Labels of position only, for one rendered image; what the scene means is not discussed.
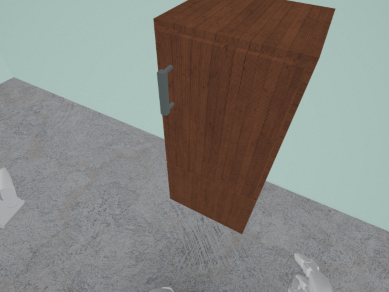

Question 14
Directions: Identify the handle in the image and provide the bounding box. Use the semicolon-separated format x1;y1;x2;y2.
157;65;174;116

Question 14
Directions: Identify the cupboard door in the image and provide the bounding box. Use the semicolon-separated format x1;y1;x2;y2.
157;29;306;199

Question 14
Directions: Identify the robot left hand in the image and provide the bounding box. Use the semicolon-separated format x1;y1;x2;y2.
0;167;24;229

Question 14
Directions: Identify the robot right hand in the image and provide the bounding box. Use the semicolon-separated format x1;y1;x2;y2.
288;252;333;292

